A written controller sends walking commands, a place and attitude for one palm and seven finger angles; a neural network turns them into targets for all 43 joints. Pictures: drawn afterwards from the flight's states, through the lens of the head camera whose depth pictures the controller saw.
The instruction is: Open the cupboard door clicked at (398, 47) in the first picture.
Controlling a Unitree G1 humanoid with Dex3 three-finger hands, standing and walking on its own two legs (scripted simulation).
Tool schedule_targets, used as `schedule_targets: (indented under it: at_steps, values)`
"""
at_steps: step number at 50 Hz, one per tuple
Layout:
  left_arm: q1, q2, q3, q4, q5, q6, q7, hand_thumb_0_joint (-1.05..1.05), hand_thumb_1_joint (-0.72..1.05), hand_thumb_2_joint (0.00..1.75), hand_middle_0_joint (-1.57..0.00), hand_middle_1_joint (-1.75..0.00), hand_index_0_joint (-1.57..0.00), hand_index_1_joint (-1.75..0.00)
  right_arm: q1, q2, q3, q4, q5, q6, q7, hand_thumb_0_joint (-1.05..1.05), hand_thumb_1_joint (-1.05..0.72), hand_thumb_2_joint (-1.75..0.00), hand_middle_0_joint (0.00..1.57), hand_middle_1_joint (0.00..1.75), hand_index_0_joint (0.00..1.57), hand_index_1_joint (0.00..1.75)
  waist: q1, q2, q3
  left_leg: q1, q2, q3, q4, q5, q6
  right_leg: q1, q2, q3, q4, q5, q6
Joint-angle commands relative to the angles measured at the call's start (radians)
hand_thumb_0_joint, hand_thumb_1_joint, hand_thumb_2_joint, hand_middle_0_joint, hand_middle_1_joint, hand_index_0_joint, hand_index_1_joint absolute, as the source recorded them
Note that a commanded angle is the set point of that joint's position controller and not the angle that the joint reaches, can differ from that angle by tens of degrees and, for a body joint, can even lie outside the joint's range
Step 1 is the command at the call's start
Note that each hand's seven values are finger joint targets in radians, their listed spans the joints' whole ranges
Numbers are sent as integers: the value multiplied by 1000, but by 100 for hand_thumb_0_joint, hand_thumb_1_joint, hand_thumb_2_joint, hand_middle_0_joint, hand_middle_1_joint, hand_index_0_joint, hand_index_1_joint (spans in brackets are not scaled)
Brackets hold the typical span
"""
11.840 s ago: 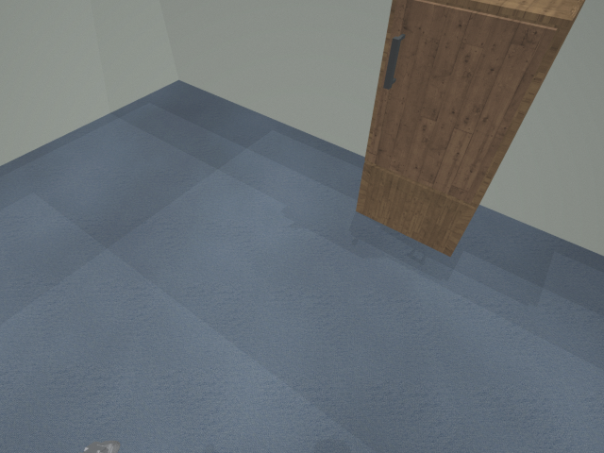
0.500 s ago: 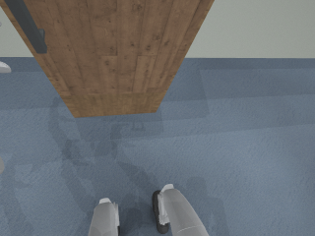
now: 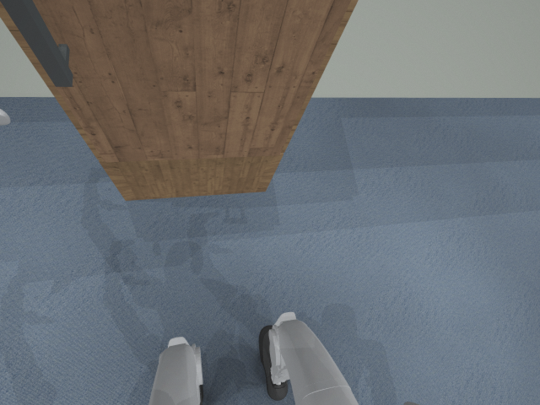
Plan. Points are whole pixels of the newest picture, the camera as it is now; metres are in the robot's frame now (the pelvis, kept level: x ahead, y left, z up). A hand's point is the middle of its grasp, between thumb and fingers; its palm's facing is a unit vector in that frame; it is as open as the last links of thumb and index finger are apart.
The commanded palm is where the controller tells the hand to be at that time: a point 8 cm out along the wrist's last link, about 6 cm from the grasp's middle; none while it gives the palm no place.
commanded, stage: slide the fingers in behind the handle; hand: left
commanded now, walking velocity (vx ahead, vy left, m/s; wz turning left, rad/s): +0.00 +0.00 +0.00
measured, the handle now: (38, 21) +0.59 +0.23 +0.08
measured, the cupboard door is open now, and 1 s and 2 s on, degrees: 0 0 0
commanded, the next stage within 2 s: close the thumb around the handle in 1.60 s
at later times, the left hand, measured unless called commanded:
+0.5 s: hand out of the picture +0.54 +0.27 +0.07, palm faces +0.01 -1.00 -0.02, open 14.0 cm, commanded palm +0.53 +0.29 +0.07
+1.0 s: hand (29, 61) +0.54 +0.23 +0.07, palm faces +0.01 -1.00 -0.02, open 14.0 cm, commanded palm +0.52 +0.26 +0.07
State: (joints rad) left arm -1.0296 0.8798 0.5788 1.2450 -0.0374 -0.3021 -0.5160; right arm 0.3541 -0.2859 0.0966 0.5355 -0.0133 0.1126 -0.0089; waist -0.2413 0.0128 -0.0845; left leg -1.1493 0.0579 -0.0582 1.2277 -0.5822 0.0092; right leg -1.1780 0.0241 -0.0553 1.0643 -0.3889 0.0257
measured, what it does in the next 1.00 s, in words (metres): stands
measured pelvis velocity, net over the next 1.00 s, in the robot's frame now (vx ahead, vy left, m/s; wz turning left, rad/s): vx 0.01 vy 0.00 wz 0.01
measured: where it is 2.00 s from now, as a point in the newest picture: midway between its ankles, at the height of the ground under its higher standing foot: (234, 395)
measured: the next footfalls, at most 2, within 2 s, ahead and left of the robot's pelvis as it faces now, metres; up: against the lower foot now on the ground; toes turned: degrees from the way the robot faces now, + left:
none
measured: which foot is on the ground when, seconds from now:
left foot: down 0.00-1.00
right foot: down 0.00-1.00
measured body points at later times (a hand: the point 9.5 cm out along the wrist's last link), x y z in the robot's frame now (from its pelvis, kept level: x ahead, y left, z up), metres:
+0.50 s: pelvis +0.00 +0.00 +0.00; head +0.18 +0.05 +0.41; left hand +0.53 +0.32 +0.08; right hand -0.01 -0.26 -0.09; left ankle -0.02 +0.11 -0.64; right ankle +0.05 -0.14 -0.64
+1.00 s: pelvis +0.01 +0.00 +0.01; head +0.18 +0.04 +0.42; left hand +0.53 +0.29 +0.08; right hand +0.01 -0.26 -0.09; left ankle -0.02 +0.11 -0.64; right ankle +0.05 -0.14 -0.64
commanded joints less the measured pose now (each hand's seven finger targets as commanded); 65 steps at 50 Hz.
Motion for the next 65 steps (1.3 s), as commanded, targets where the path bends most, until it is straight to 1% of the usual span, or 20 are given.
schedule_targets:
  at_steps: [1, 3, 4, 7, 10, 12, 17, 21, 22, 29, 31, 37, 40, 43, 48, 51, 56, 59, 63, 65]
  values:
    - [-398, 296, -3, -234, -33, -69, -10, 0, -50, 30, -30, -120, -30, -120, 225, -205, -77, -10, -3, -5, -15, 0, -90, -90, 20, 30, 20, 30, 3, 302, -590, 410, -14, -18, -133, 600, 12, 310, 30, -2, -53, 293, -44]
    - [-399, 251, -20, -243, -51, -68, -13, 0, -50, 30, -30, -120, -30, -120, 232, -207, -82, -6, -3, -6, -14, 0, -90, -90, 20, 30, 20, 30, -7, 292, -588, 434, -12, -25, -132, 619, 13, 289, 31, -5, -57, 293, -45]
    - [-387, 282, 14, -242, -57, -62, -13, 0, -50, 30, -30, -120, -30, -120, 236, -213, -83, -3, -4, -5, -14, 0, -90, -90, 20, 30, 20, 30, 3, 275, -617, 429, -10, -23, -130, 617, 13, 306, 31, -4, -58, 297, -42]
    - [-369, 260, -9, -202, -52, -36, -8, 0, -50, 30, -30, -120, -30, -120, 231, -206, -78, -3, 0, -7, -13, 0, -90, -90, 20, 30, 20, 30, -1, 242, -554, 354, -17, -8, -139, 541, 22, 327, 31, 1, -69, 282, -39]
    - [-393, 303, 10, -245, -32, -45, 15, 0, -50, 30, -30, -120, -30, -120, 234, -205, -76, -8, -3, -9, -13, 0, -90, -90, 20, 30, 20, 30, 14, 286, -573, 362, -19, -9, -147, 528, 19, 330, 30, 4, -65, 265, -44]
    - [-412, 250, -23, -260, -32, -54, 33, 0, -50, 30, -30, -120, -30, -120, 232, -200, -79, -3, -5, -12, -9, 0, -90, -90, 20, 30, 20, 30, -1, 282, -554, 389, -15, -16, -152, 522, 16, 294, 30, -2, -73, 239, -43]
    - [-406, 211, -31, -241, -36, -63, 59, 0, -50, 30, -30, -120, -30, -120, 239, -201, -82, 7, -9, -17, -7, 0, -90, -90, 20, 30, 20, 30, -3, 288, -539, 421, -13, -27, -166, 540, 5, 264, 29, -13, -76, 220, -45]
    - [-406, 184, -44, -240, -25, -62, 84, 0, -50, 30, -30, -120, -30, -120, 247, -199, -84, 5, -13, -17, -4, 0, -90, -90, 20, 30, 20, 30, 0, 280, -554, 427, -15, -25, -166, 551, 7, 275, 28, -9, -78, 234, -45]
    - [-401, 212, -20, -245, -24, -64, 92, 0, -50, 30, -30, -120, -30, -120, 249, -201, -83, 4, -15, -16, -5, 0, -90, -90, 20, 30, 20, 30, 4, 265, -554, 416, -15, -26, -169, 552, 5, 292, 26, -11, -76, 240, -45]
    - [-395, 133, -53, -292, -32, -90, 109, 0, -50, 30, -30, -120, -30, -120, 258, -193, -94, 9, -19, -13, 6, 0, -90, -90, 20, 30, 20, 30, 7, 285, -598, 489, -11, -30, -167, 640, -4, 290, 29, -11, -75, 282, -48]
    - [-387, 85, -83, -271, -40, -87, 106, 0, -50, 30, -30, -120, -30, -120, 251, -190, -96, 15, -16, -11, 6, 0, -90, -90, 20, 30, 20, 30, -7, 252, -561, 467, -13, -26, -171, 604, -1, 285, 30, -12, -83, 270, -45]
    - [-393, 79, -76, -278, -37, -92, 137, 0, -50, 30, -30, -120, -30, -120, 250, -184, -97, 19, -20, -12, 5, 0, -90, -90, 20, 30, 20, 30, 4, 252, -552, 451, -17, -20, -175, 592, 0, 308, 27, -7, -82, 281, -47]
    - [-360, 106, -43, -303, -36, -107, 149, 0, -50, 30, -30, -120, -30, -120, 251, -181, -99, 9, -21, -10, 7, 0, -90, -90, 20, 30, 20, 30, 24, 256, -605, 461, -19, -14, -171, 645, -2, 361, 25, -1, -73, 336, -49]
    - [-355, 81, -65, -291, -36, -112, 152, 0, -50, 30, -30, -120, -30, -120, 243, -178, -98, 7, -17, -11, 8, 0, -90, -90, 20, 30, 20, 30, 13, 216, -548, 421, -22, -7, -176, 592, 8, 368, 28, 3, -80, 328, -49]
    - [-344, 75, -50, -295, -51, -119, 157, 0, -50, 30, -30, -120, -30, -120, 240, -178, -103, 6, -17, -14, 5, 0, -90, -90, 20, 30, 20, 30, 19, 210, -582, 418, -26, 2, -174, 590, 9, 401, 26, 9, -77, 353, -48]
    - [-349, 21, -101, -254, -41, -109, 160, 0, -50, 30, -30, -120, -30, -120, 231, -173, -100, 8, -14, -14, 5, 0, -90, -90, 20, 30, 20, 30, 5, 182, -519, 376, -28, 8, -180, 534, 13, 385, 23, 12, -88, 320, -42]
    - [-385, 27, -86, -300, -45, -129, 175, 0, -50, 30, -30, -120, -30, -120, 236, -172, -104, 13, -19, -21, 5, 0, -90, -90, 20, 30, 20, 30, 13, 215, -600, 416, -30, 4, -169, 576, 7, 400, 20, 15, -74, 351, -45]
    - [-392, -13, -115, -275, -40, -126, 182, 0, -50, 30, -30, -120, -30, -120, 235, -170, -105, 18, -20, -21, 7, 0, -90, -90, 20, 30, 20, 30, 0, 205, -560, 415, -27, 1, -170, 563, 7, 364, 21, 10, -76, 329, -44]
    - [-358, 66, -54, -292, -33, -129, 195, 0, -50, 30, -30, -120, -30, -120, 236, -171, -102, 2, -19, -20, 7, 0, -90, -90, 20, 30, 20, 30, 29, 201, -593, 375, -34, 14, -172, 558, 12, 441, 21, 21, -68, 371, -48]
    - [-346, 43, -73, -291, -27, -131, 195, 0, -50, 30, -30, -120, -30, -120, 232, -167, -103, 1, -18, -19, 9, 0, -90, -90, 20, 30, 20, 30, 25, 190, -590, 382, -33, 15, -175, 562, 11, 439, 20, 20, -72, 372, -44]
